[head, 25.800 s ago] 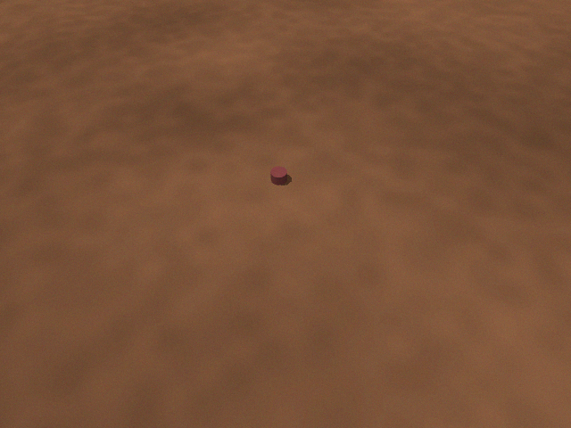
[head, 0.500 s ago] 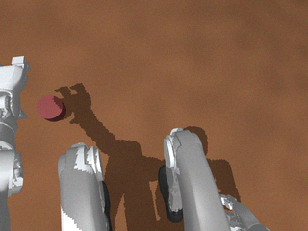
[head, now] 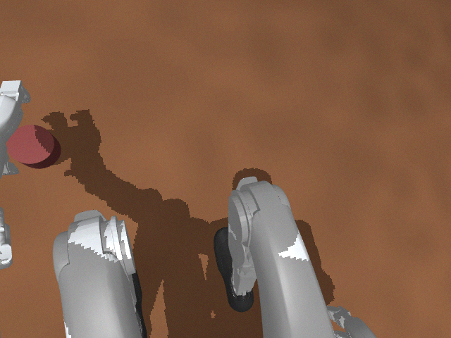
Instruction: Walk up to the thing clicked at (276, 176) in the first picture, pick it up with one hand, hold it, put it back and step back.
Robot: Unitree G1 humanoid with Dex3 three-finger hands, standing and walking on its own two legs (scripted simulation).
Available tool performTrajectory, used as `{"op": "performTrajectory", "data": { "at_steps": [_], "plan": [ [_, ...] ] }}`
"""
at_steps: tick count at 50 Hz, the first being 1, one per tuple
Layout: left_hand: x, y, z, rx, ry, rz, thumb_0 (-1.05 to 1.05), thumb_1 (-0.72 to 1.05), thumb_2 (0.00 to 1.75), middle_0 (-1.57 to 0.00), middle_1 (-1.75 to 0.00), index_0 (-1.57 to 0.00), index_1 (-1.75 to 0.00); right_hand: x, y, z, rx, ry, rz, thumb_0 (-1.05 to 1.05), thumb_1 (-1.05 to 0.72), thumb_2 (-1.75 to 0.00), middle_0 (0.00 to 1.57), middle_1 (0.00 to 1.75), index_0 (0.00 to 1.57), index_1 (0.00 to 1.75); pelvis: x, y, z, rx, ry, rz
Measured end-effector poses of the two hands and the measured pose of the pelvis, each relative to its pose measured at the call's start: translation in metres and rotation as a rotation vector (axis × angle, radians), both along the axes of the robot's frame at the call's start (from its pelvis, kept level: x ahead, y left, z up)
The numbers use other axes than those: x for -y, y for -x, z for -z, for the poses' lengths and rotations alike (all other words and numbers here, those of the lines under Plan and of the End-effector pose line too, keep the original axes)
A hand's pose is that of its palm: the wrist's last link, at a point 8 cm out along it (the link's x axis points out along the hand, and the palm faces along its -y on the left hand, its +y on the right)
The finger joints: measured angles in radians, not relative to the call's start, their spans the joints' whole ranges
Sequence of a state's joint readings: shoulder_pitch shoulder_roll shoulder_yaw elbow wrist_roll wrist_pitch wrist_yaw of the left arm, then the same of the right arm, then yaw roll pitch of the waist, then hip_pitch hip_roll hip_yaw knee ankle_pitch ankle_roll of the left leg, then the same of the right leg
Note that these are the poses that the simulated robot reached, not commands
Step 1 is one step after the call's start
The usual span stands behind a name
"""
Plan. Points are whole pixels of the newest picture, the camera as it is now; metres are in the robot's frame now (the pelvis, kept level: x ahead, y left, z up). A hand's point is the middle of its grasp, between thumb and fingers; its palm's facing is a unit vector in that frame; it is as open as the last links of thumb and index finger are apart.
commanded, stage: home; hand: left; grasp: from above
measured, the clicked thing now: (35, 147) +0.49 +0.29 -0.30
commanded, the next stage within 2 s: none
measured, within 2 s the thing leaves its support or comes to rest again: neither
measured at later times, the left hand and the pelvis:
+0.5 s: hand out of the picture +0.38 +0.28 +0.00, palm faces -0.32 -0.55 -0.77, open 8.4 cm; pelvis +0.02 +0.00 +0.12, yaw +4 degrees
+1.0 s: hand out of the picture +0.26 +0.22 +0.21, palm faces +0.10 -0.94 -0.32, open 7.4 cm; pelvis +0.05 +0.00 +0.30, yaw +7 degrees
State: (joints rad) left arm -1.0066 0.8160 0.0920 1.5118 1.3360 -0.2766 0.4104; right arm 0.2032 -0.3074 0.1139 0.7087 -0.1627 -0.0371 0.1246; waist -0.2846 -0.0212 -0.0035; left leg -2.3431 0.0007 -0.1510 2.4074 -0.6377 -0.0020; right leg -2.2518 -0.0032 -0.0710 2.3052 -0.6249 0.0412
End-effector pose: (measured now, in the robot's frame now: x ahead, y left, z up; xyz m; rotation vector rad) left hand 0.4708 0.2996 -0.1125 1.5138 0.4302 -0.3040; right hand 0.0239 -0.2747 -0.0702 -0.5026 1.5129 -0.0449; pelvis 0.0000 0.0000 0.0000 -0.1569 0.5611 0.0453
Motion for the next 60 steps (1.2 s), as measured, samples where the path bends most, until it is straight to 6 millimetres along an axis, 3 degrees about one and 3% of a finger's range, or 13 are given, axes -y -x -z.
{"op": "performTrajectory", "data": {
  "at_steps": [4,8,12,16,26,32,37,42,48,60],
  "plan": [
    [-0.005,-0.007,-0.003,0.075,-0.016,-0.045,0.0,-0.44,0.97,-0.14,-0.97,-0.14,-0.96,-0.011,0.002,0.011,0.0,-0.04,0.028,0.0,-0.9,-0.89,0.2,0.3,0.2,0.3,0.0,-0.004,0.004,-0.018,-0.003,0.0],
    [-0.008,-0.01,-0.021,0.108,-0.017,-0.118,0.0,-0.32,0.94,-0.19,-0.85,-0.18,-0.84,-0.019,-0.007,0.016,0.027,-0.089,0.061,0.0,-0.9,-0.89,0.2,0.3,0.2,0.3,0.0,-0.008,-0.002,-0.047,-0.009,-0.002],
    [-0.01,-0.003,-0.05,0.101,0.025,-0.202,0.0,-0.15,0.9,-0.22,-0.71,-0.21,-0.71,-0.024,-0.024,0.01,0.074,-0.135,0.092,0.0,-0.9,-0.89,0.2,0.3,0.2,0.3,-0.001,-0.011,-0.021,-0.067,-0.015,-0.008],
    [-0.009,0.017,-0.086,0.066,0.109,-0.28,0.0,0.08,0.88,-0.22,-0.59,-0.22,-0.59,-0.024,-0.049,-0.009,0.134,-0.164,0.109,0.0,-0.9,-0.89,0.2,0.3,0.2,0.3,-0.002,-0.014,-0.05,-0.074,-0.025,-0.014],
    [0.001,0.099,-0.175,0.007,0.43,-0.435,0.0,0.68,0.89,-0.22,-0.37,-0.22,-0.37,-0.015,-0.139,-0.091,0.369,-0.142,0.025,0.0,-0.91,-0.9,0.2,0.3,0.2,0.3,0.0,-0.015,-0.129,-0.03,-0.049,-0.033],
    [0.004,0.149,-0.218,0.01,0.584,-0.57,0.0,0.83,0.9,-0.22,-0.33,-0.22,-0.32,-0.024,-0.19,-0.147,0.536,-0.144,-0.043,0.0,-0.91,-0.9,0.2,0.3,0.2,0.3,0.002,-0.015,-0.171,0.018,-0.06,-0.052],
    [0.011,0.184,-0.254,0.003,0.708,-0.7,0.01,0.87,0.9,-0.21,-0.31,-0.22,-0.31,-0.04,-0.218,-0.191,0.653,-0.174,-0.064,0.01,-0.91,-0.9,0.2,0.3,0.2,0.3,0.003,-0.018,-0.205,0.064,-0.071,-0.065],
    [0.023,0.21,-0.291,-0.016,0.83,-0.823,0.01,0.89,0.9,-0.21,-0.31,-0.21,-0.3,-0.058,-0.229,-0.233,0.727,-0.206,-0.063,0.01,-0.91,-0.9,0.2,0.3,0.2,0.3,0.003,-0.026,-0.242,0.112,-0.081,-0.073],
    [0.032,0.228,-0.34,-0.036,0.933,-0.948,0.01,0.9,0.9,-0.21,-0.31,-0.21,-0.3,-0.07,-0.227,-0.279,0.754,-0.215,-0.038,0.01,-0.91,-0.9,0.2,0.3,0.2,0.3,0.001,-0.041,-0.287,0.167,-0.091,-0.084],
    [0.04,0.246,-0.437,-0.031,1.057,-1.069,0.01,0.9,0.9,-0.2,-0.3,-0.21,-0.3,-0.064,-0.221,-0.359,0.81,-0.152,0.031,0.01,-0.91,-0.9,0.2,0.3,0.21,0.3,-0.005,-0.081,-0.362,0.286,-0.111,-0.098]
  ]
}}
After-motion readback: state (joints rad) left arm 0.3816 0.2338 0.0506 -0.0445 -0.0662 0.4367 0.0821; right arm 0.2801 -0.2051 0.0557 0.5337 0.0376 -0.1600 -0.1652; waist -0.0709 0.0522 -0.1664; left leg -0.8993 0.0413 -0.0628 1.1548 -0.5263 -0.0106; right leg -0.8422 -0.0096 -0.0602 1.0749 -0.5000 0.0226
